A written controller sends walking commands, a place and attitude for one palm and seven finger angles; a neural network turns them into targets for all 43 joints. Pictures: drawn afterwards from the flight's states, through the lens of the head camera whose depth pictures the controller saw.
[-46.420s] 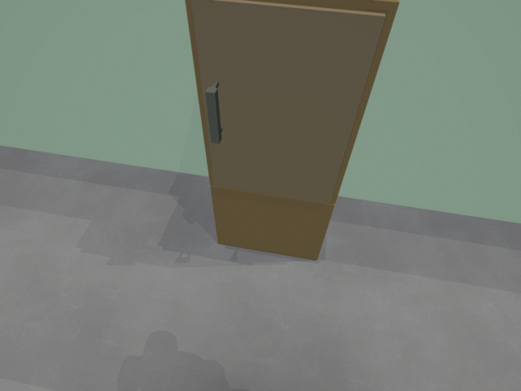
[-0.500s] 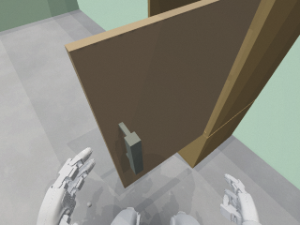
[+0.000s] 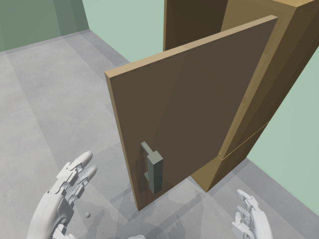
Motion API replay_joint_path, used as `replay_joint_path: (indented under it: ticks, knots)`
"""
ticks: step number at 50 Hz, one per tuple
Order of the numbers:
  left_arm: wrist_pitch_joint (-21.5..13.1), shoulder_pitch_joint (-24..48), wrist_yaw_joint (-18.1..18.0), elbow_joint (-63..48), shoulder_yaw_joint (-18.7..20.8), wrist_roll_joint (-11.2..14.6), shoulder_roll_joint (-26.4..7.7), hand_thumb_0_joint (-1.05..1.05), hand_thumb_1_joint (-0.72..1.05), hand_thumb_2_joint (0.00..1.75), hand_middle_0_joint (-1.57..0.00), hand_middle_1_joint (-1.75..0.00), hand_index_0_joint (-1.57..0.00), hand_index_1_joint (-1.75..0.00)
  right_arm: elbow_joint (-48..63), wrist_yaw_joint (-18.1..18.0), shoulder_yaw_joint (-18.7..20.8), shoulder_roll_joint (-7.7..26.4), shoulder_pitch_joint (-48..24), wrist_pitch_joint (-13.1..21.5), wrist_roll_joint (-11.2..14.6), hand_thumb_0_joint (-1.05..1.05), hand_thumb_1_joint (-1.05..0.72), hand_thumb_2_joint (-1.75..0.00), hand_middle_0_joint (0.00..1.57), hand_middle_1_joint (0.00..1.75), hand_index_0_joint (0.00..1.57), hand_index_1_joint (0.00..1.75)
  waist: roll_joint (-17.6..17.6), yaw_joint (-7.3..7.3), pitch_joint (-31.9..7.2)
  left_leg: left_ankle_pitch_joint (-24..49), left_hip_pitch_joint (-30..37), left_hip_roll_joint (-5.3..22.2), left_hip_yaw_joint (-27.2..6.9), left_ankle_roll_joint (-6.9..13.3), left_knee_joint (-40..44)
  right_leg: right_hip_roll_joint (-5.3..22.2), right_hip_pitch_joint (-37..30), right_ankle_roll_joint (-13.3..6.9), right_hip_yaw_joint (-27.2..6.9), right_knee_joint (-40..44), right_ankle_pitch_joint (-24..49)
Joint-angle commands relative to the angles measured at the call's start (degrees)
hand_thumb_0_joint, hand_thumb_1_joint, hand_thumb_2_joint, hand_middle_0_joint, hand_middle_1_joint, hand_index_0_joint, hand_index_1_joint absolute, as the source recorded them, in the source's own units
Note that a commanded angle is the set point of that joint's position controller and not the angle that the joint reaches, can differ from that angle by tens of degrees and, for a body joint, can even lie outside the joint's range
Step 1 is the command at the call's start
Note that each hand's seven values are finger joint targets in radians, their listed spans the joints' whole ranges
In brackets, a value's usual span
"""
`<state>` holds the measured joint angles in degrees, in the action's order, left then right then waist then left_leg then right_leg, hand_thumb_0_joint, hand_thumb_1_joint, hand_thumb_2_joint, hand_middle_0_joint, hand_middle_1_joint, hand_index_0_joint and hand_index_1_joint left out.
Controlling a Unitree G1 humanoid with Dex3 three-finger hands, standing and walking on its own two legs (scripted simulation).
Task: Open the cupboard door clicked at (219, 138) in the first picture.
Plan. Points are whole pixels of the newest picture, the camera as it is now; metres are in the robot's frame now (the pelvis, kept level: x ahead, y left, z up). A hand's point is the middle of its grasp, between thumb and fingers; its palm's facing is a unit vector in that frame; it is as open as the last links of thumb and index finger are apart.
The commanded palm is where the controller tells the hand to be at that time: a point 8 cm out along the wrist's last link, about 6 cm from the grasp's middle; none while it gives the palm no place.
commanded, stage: draw the hand back to the body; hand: left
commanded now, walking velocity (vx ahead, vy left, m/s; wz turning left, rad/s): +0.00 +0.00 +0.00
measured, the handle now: (150, 168) +0.28 +0.05 +0.05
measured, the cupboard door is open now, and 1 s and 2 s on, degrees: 87 87 87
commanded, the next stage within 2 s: step back with the hand held close in 1.18 s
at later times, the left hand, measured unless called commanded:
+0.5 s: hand (37, 171) +0.20 +0.23 +0.17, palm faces +0.28 -0.88 -0.39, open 12.7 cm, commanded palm +0.15 +0.28 +0.20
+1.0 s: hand (13, 139) +0.22 +0.25 +0.23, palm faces +0.41 -0.82 -0.39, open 7.7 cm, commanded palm +0.17 +0.29 +0.24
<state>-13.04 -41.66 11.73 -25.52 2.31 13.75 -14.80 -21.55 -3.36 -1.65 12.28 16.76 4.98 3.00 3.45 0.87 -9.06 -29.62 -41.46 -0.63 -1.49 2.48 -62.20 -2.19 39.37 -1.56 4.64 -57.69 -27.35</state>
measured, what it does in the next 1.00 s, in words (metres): rises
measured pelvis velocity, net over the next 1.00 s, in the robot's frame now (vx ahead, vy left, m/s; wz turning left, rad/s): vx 0.03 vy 0.00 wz -0.03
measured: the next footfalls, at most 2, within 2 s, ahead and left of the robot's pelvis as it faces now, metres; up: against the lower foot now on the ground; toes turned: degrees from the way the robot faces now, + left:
none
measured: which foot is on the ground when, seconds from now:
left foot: down 0.00-1.00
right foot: down 0.00-1.00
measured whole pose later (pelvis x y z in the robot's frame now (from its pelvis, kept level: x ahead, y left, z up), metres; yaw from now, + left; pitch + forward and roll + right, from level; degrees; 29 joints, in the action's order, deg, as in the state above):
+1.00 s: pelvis +0.03 +0.00 +0.07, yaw -2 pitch -4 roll -1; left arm -1.4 -27.2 -5.5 -25.0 18.7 4.0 -20.4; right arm -35.5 -3.3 -1.5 13.4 11.3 5.8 0.4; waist 3.1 3.9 -0.1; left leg -15.7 -5.9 -1.4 1.3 2.5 -25.7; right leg -1.8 5.6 -1.1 0.5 -23.4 -13.7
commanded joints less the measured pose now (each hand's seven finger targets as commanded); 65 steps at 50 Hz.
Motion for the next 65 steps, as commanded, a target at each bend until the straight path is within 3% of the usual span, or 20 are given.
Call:
replay_joint_path:
  ticks: [1, 5, 6, 8, 10, 14, 17, 22, 27, 31, 34, 40, 44, 48, 49, 51, 54, 59, 64, 65]
  knots:
    - [-2.70, 0.70, -0.65, -13.92, 5.75, 1.89, -4.95, 0.00, -0.47, 0.32, -0.15, -0.30, -0.15, -0.30, 10.12, -0.58, 2.56, 6.69, -6.09, 4.08, 0.43, 0.00, -0.90, -0.90, 0.20, 0.30, 0.20, 0.30, 0.43, 0.41, -1.98, 7.57, 6.00, 0.52, -3.08, -1.24, 14.38, -0.33, -5.01, -0.35, -1.14, 10.90, 4.76]
    - [-0.96, 2.09, -0.21, -15.02, 7.42, 2.72, -6.01, 0.00, -0.32, 0.37, -0.16, -0.30, -0.16, -0.30, 9.17, -0.56, 2.30, 7.11, -6.20, 5.17, 0.68, 0.00, -0.90, -0.90, 0.20, 0.30, 0.20, 0.30, 0.68, 0.51, -2.40, 9.86, 8.51, 0.75, -3.42, -1.32, 15.79, -0.47, -7.09, -0.28, -0.91, 12.09, 7.40]
    - [2.94, 0.69, -8.55, -18.53, 10.27, -5.92, -14.46, 0.00, -0.29, 0.39, -0.16, -0.30, -0.16, -0.30, 9.37, -2.52, 2.71, 6.51, -5.36, 3.65, -0.28, 0.00, -0.90, -0.90, 0.20, 0.30, 0.20, 0.30, 1.11, 4.03, -4.56, 9.01, 9.53, 2.23, -3.10, -1.10, 19.46, 1.12, -10.79, -1.11, -4.99, 14.86, 7.37]
    - [7.48, -1.33, -14.26, -17.78, 5.39, -8.29, -6.81, 0.00, -0.22, 0.42, -0.16, -0.30, -0.16, -0.30, 8.48, -3.17, 1.61, 5.40, -4.98, 2.58, -0.70, 0.00, -0.90, -0.90, 0.20, 0.30, 0.20, 0.30, 2.80, 1.76, 1.10, 8.72, 10.63, 2.15, -3.10, -1.26, 21.05, 1.51, -10.77, -0.90, -4.09, 16.84, 7.21]
    - [9.36, 0.06, -16.71, -17.96, 5.02, -9.77, -6.96, 0.00, -0.15, 0.45, -0.16, -0.30, -0.16, -0.30, 7.70, -3.20, 1.20, 5.74, -5.50, 2.09, -0.88, 0.00, -0.90, -0.90, 0.20, 0.30, 0.20, 0.30, 1.72, 1.49, 2.32, 10.83, 12.79, 2.85, -4.32, -1.32, 23.00, 1.48, -12.16, -0.70, -3.38, 17.98, 8.36]
    - [10.38, 3.47, -19.28, -17.49, 9.17, -10.97, -11.15, 0.00, -0.01, 0.51, -0.17, -0.30, -0.17, -0.30, 5.78, -3.75, 1.00, 6.25, -6.60, 2.40, -1.34, 0.00, -0.90, -0.90, 0.20, 0.30, 0.20, 0.30, -0.39, 1.94, 2.87, 13.57, 16.88, 2.69, -3.57, -1.03, 25.90, 1.71, -16.88, -0.68, -3.60, 21.91, 10.94]
    - [10.51, 5.88, -19.67, -16.31, 9.64, -11.06, -10.57, 0.00, 0.09, 0.55, -0.17, -0.30, -0.17, -0.30, 4.23, -3.62, 0.54, 6.36, -7.32, 3.05, -1.51, 0.00, -0.90, -0.90, 0.20, 0.30, 0.20, 0.30, 0.17, 1.69, 4.88, 14.85, 19.94, 2.83, -3.68, -1.20, 28.80, 1.90, -18.97, -0.44, -3.57, 24.28, 11.77]
    - [9.97, 8.06, -19.78, -16.89, 12.04, -11.14, -11.68, 0.00, 0.27, 0.63, -0.18, -0.30, -0.18, -0.30, 1.69, -2.91, 0.54, 6.68, -8.43, 4.78, -1.78, 0.00, -0.90, -0.90, 0.20, 0.30, 0.20, 0.30, 2.07, 2.36, 3.98, 22.67, 25.61, 3.27, -4.02, -2.10, 32.90, 2.09, -24.21, -0.28, -3.47, 26.89, 16.14]
    - [9.79, 9.93, -19.46, -14.56, 15.76, -10.79, -12.91, 0.00, 0.44, 0.70, -0.18, -0.30, -0.18, -0.30, -0.66, -2.08, 0.98, 6.91, -9.64, 5.13, -2.01, 0.00, -0.90, -0.90, 0.20, 0.30, 0.20, 0.30, -0.55, 2.79, 5.08, 29.69, 28.88, 3.44, -3.00, -2.57, 35.48, 1.90, -28.27, -0.19, -3.48, 29.98, 20.39]
    - [9.01, 13.23, -19.32, -14.96, 18.36, -10.59, -14.30, 0.00, 0.58, 0.76, -0.19, -0.30, -0.19, -0.30, -1.83, -1.55, 1.23, 7.17, -10.36, 5.23, -2.21, 0.00, -0.90, -0.90, 0.20, 0.30, 0.20, 0.30, 2.06, 3.01, 4.81, 30.77, 31.45, 3.34, -2.34, -2.76, 37.45, 1.98, -30.52, -0.28, -3.94, 32.03, 21.50]
    - [8.71, 15.60, -19.37, -13.96, 20.80, -10.41, -15.85, 0.00, 0.69, 0.81, -0.19, -0.30, -0.19, -0.30, -2.67, -1.44, 1.51, 7.40, -11.00, 4.99, -2.30, 0.00, -0.90, -0.90, 0.20, 0.30, 0.20, 0.30, -0.05, 3.18, 4.69, 30.66, 32.40, 3.35, -1.90, -2.41, 38.54, 1.77, -32.14, -0.32, -4.06, 33.46, 22.45]
    - [7.97, 20.77, -19.45, -13.31, 24.66, -9.73, -17.81, 0.00, 0.90, 0.90, -0.20, -0.30, -0.20, -0.30, -4.24, -1.10, 1.67, 7.36, -11.97, 4.81, -2.51, 0.00, -0.90, -0.90, 0.20, 0.30, 0.20, 0.30, 2.18, 3.29, 5.34, 31.02, 33.93, 2.72, -0.81, -2.05, 39.93, 2.05, -34.05, -0.42, -4.66, 35.32, 24.52]
    - [8.36, 17.03, -18.30, -9.03, 21.58, -9.45, -13.98, 0.00, 0.90, 0.90, -0.20, -0.30, -0.20, -0.30, -4.52, -0.41, 2.24, 7.59, -12.53, 3.94, -2.41, 0.00, -0.90, -0.90, 0.20, 0.30, 0.20, 0.30, -0.38, 3.28, 6.61, 30.78, 34.68, 2.81, -0.03, -1.41, 40.45, 2.07, -34.09, -0.13, -4.60, 36.61, 24.90]
    - [7.78, 18.57, -18.41, -11.38, 23.20, -9.56, -16.25, 0.00, 0.90, 0.90, -0.20, -0.30, -0.20, -0.30, -4.42, -0.46, 2.43, 7.52, -12.97, 3.73, -2.55, 0.00, -0.90, -0.90, 0.20, 0.30, 0.20, 0.30, -1.72, 3.45, 4.96, 29.02, 34.93, 2.26, 0.52, -0.79, 40.46, 2.01, -35.29, -0.03, -5.25, 37.10, 25.39]
    - [7.74, 18.86, -18.54, -11.34, 23.91, -9.64, -17.13, 0.00, 0.90, 0.90, -0.20, -0.30, -0.20, -0.30, -4.63, -0.59, 2.39, 7.57, -13.36, 3.76, -2.60, 0.00, -0.90, -0.90, 0.20, 0.30, 0.20, 0.30, 0.26, 3.68, 5.33, 28.08, 34.83, 2.14, 0.58, -0.85, 40.60, 2.20, -35.44, -0.24, -5.41, 37.44, 24.80]
    - [7.48, 20.09, -18.59, -12.29, 23.32, -9.70, -16.76, 0.00, 0.90, 0.90, -0.20, -0.30, -0.20, -0.30, -4.75, -0.73, 2.17, 7.12, -13.69, 4.03, -2.46, 0.00, -0.90, -0.90, 0.20, 0.30, 0.20, 0.30, 2.24, 3.38, 6.71, 26.61, 34.97, 1.95, 0.68, -0.88, 40.79, 2.19, -34.51, -0.26, -5.76, 38.00, 23.54]
    - [7.11, 19.97, -18.92, -12.29, 24.61, -9.76, -17.90, 0.00, 0.90, 0.90, -0.20, -0.30, -0.20, -0.30, -5.24, -1.00, 2.22, 7.15, -13.76, 4.70, -2.67, 0.00, -0.90, -0.90, 0.20, 0.30, 0.20, 0.30, 1.82, 3.74, 6.22, 26.37, 35.43, 1.85, 0.60, -0.84, 40.86, 2.24, -34.90, -0.38, -5.72, 38.46, 23.27]
    - [6.97, 19.72, -18.67, -9.93, 22.78, -9.63, -15.79, 0.00, 0.90, 0.90, -0.20, -0.30, -0.20, -0.30, -5.80, -0.98, 2.38, 7.06, -14.00, 5.01, -2.55, 0.00, -0.90, -0.90, 0.20, 0.30, 0.20, 0.30, -0.86, 3.22, 8.66, 24.11, 35.56, 1.87, 0.75, -0.60, 41.19, 2.14, -33.34, -0.06, -5.92, 39.88, 20.83]
    - [6.22, 20.30, -18.80, -9.99, 23.46, -9.80, -16.66, 0.00, 0.90, 0.90, -0.20, -0.30, -0.20, -0.30, -6.28, -1.17, 2.51, 7.00, -14.34, 5.51, -2.62, 0.00, -0.90, -0.90, 0.20, 0.30, 0.20, 0.30, 0.47, 3.47, 8.16, 22.29, 36.14, 1.71, 0.93, -0.35, 41.45, 2.41, -33.29, 0.01, -6.34, 40.39, 19.00]
    - [6.00, 24.98, -19.02, -11.12, 23.37, -9.87, -17.21, 0.00, 0.90, 0.90, -0.20, -0.30, -0.20, -0.30, -6.58, -1.20, 2.36, 7.04, -14.39, 5.64, -2.63, 0.00, -0.90, -0.90, 0.20, 0.30, 0.20, 0.30, 0.87, 2.90, 7.38, 21.99, 36.28, 1.56, 0.89, -0.32, 41.54, 2.53, -33.35, 0.06, -6.52, 40.36, 18.86]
